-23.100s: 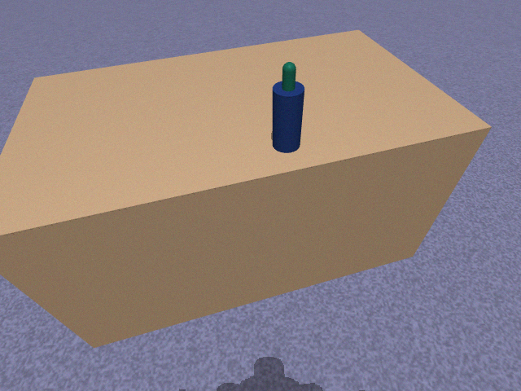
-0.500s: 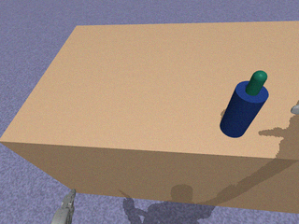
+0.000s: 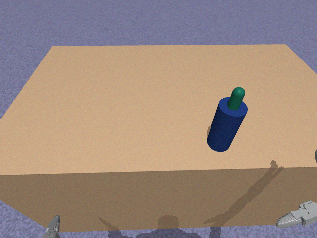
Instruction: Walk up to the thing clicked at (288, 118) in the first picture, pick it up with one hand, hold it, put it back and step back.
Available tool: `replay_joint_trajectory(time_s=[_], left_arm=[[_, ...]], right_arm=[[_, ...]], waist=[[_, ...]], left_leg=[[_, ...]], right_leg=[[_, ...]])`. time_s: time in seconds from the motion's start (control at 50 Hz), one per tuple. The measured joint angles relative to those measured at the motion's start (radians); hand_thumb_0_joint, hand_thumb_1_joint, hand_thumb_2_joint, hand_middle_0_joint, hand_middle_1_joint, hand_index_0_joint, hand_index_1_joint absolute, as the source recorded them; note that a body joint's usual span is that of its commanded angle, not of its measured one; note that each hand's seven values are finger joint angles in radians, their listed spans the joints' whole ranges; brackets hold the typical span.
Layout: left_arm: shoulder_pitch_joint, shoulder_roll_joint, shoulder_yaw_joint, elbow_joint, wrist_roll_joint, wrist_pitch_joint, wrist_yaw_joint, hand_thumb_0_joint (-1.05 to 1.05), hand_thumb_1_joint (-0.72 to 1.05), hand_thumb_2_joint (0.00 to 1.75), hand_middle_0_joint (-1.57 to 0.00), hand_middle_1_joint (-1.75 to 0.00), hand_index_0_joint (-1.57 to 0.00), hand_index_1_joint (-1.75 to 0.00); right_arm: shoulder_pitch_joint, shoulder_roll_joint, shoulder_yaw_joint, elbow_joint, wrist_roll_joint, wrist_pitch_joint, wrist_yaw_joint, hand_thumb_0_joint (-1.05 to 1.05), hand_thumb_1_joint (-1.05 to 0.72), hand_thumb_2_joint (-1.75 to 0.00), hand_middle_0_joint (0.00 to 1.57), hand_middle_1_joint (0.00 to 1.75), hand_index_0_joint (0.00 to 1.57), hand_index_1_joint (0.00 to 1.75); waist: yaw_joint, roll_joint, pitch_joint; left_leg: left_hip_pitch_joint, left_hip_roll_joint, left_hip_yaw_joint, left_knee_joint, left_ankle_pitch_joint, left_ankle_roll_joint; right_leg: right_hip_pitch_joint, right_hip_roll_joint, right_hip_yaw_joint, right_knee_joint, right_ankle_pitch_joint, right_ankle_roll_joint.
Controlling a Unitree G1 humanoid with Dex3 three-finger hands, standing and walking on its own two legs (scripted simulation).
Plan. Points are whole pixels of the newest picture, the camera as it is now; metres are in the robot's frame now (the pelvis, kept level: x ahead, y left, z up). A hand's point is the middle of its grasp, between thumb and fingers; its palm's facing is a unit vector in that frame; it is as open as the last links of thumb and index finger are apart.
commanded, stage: sink last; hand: right
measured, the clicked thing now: (227, 119) +0.44 -0.20 +0.05
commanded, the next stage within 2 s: home in 0.50 s
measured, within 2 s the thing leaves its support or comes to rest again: neither
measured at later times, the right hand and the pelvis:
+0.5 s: hand (316, 212) +0.15 -0.26 +0.12, palm faces +0.42 +0.81 -0.42, open 17.6 cm; pelvis -0.03 +0.02 +0.00, yaw -1 degrees
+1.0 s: hand (262, 237) +0.14 -0.21 -0.01, palm faces +0.21 +0.94 -0.28, open 17.6 cm; pelvis -0.02 +0.01 +0.01, yaw -1 degrees
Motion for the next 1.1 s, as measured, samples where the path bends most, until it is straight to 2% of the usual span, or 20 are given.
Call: replay_joint_trajectory(time_s=[0.06,0.12,0.2,0.24,0.32,0.44,0.64,0.72,0.78,0.86,0.9,0.96,1.04,1.1], left_arm=[[-0.013,-0.007,-0.018,-0.017,0.008,-0.009,0.017,-0.01,-0.54,0.07,-0.06,-0.05,-0.05,-0.06],[-0.02,-0.028,-0.04,-0.045,0.012,-0.025,0.023,-0.01,-0.54,0.07,-0.06,-0.05,-0.04,-0.06],[-0.024,-0.061,-0.04,-0.042,0.017,-0.052,0.022,-0.01,-0.54,0.07,-0.06,-0.05,-0.05,-0.06],[-0.023,-0.065,-0.025,-0.024,0.019,-0.061,0.022,-0.01,-0.53,0.07,-0.06,-0.05,-0.05,-0.06],[-0.016,-0.044,0.006,0.01,0.018,-0.074,0.026,-0.01,-0.53,0.06,-0.06,-0.05,-0.06,-0.06],[-0.016,-0.019,0.014,0.057,0.026,-0.086,0.029,-0.01,-0.52,0.05,-0.06,-0.05,-0.06,-0.05],[-0.047,-0.036,-0.019,0.049,0.033,-0.123,0.03,-0.01,-0.54,0.07,-0.06,-0.05,-0.05,-0.06],[-0.048,-0.038,-0.028,0.065,0.028,-0.133,0.024,-0.01,-0.47,0.15,-0.08,-0.09,-0.07,-0.1],[-0.059,-0.049,-0.07,0.087,0.022,-0.135,0.021,-0.01,-0.35,0.24,-0.1,-0.12,-0.09,-0.12],[-0.104,-0.092,-0.127,0.127,0.03,-0.136,0.008,-0.01,-0.13,0.38,-0.12,-0.15,-0.11,-0.15],[-0.124,-0.109,-0.129,0.14,0.039,-0.138,0.003,-0.01,0.01,0.44,-0.13,-0.17,-0.12,-0.17],[-0.134,-0.107,-0.111,0.147,0.049,-0.142,0.004,-0.01,0.19,0.53,-0.15,-0.19,-0.14,-0.19],[-0.137,-0.07,-0.099,0.167,0.046,-0.135,0.018,0.0,0.4,0.63,-0.16,-0.22,-0.16,-0.22],[-0.156,-0.058,-0.119,0.19,0.037,-0.126,0.027,0.0,0.56,0.71,-0.17,-0.24,-0.17,-0.24]], right_arm=[[0.077,0.011,0.009,-0.058,-0.004,-0.026,-0.016,-0.01,0.59,-0.04,0.07,0.06,0.06,0.05],[0.128,0.044,0.042,-0.092,-0.007,-0.042,-0.014,-0.01,0.59,-0.04,0.06,0.06,0.06,0.05],[0.162,0.07,0.066,-0.107,-0.007,-0.058,0.002,-0.01,0.58,-0.04,0.06,0.06,0.06,0.05],[0.155,0.07,0.057,-0.098,-0.008,-0.063,0.005,-0.01,0.58,-0.04,0.07,0.06,0.06,0.05],[0.121,0.059,0.011,-0.055,-0.008,-0.08,0.0,-0.01,0.58,-0.04,0.07,0.06,0.06,0.05],[0.076,0.031,-0.041,0.003,-0.015,-0.138,-0.006,-0.01,0.58,-0.04,0.06,0.06,0.06,0.05],[0.062,0.017,-0.052,0.047,-0.024,-0.219,-0.005,-0.01,0.56,-0.04,0.06,0.06,0.06,0.05],[0.073,0.025,-0.056,0.095,-0.019,-0.232,0.0,-0.01,0.57,-0.04,0.06,0.05,0.06,0.05],[0.08,0.047,-0.029,0.137,-0.018,-0.234,0.001,-0.01,0.58,-0.04,0.06,0.05,0.05,0.05],[0.068,0.091,0.053,0.211,-0.029,-0.218,0.007,-0.01,0.58,-0.04,0.05,0.05,0.05,0.05],[0.064,0.114,0.1,0.252,-0.037,-0.202,0.012,-0.01,0.58,-0.04,0.05,0.05,0.05,0.05],[0.068,0.139,0.159,0.306,-0.051,-0.175,0.018,-0.01,0.57,-0.04,0.06,0.05,0.05,0.05],[0.061,0.151,0.209,0.399,-0.063,-0.148,0.009,-0.01,0.57,-0.04,0.06,0.05,0.05,0.05],[0.014,0.152,0.245,0.512,-0.066,-0.135,-0.001,-0.01,0.57,-0.04,0.06,0.05,0.05,0.05]], waist=[[-0.003,-0.005,0.01],[-0.009,-0.01,0.002],[-0.014,-0.012,-0.014],[-0.013,-0.013,-0.014],[-0.006,-0.016,0.001],[0.0,-0.003,0.046],[0.005,0.008,0.039],[0.0,0.004,0.034],[-0.002,0.006,0.047],[0.001,0.017,0.073],[0.007,0.019,0.083],[0.017,0.022,0.089],[0.029,0.03,0.081],[0.038,0.044,0.077]], left_leg=[[0.01,0.002,0.008,-0.001,0.004,0.003],[0.017,0.006,0.014,0.002,0.005,0.005],[0.031,0.014,0.023,0.008,0.003,0.008],[0.041,0.017,0.028,0.009,0.004,0.01],[0.05,0.018,0.029,0.01,0.009,0.015],[0.044,0.008,0.026,0.0,0.029,0.024],[0.075,0.002,0.027,-0.049,0.054,0.026],[0.098,0.005,0.026,-0.07,0.058,0.021],[0.104,0.007,0.022,-0.079,0.062,0.018],[0.092,0.01,0.02,-0.086,0.069,0.016],[0.086,0.012,0.02,-0.091,0.072,0.014],[0.087,0.015,0.019,-0.099,0.075,0.01],[0.095,0.015,0.016,-0.109,0.073,0.006],[0.087,0.012,0.015,-0.106,0.069,0.007]], right_leg=[[0.009,0.003,0.008,-0.008,0.012,0.002],[0.02,0.007,0.014,-0.017,0.022,0.005],[0.038,0.014,0.023,-0.031,0.035,0.007],[0.049,0.018,0.027,-0.037,0.041,0.009],[0.064,0.018,0.029,-0.051,0.056,0.013],[0.066,0.009,0.025,-0.07,0.079,0.022],[0.094,0.004,0.026,-0.113,0.1,0.023],[0.115,0.007,0.024,-0.129,0.101,0.019],[0.121,0.009,0.021,-0.137,0.103,0.016],[0.111,0.012,0.018,-0.146,0.11,0.013],[0.105,0.015,0.018,-0.15,0.113,0.012],[0.104,0.018,0.017,-0.155,0.113,0.008],[0.109,0.018,0.014,-0.158,0.107,0.005],[0.1,0.015,0.013,-0.148,0.099,0.005]])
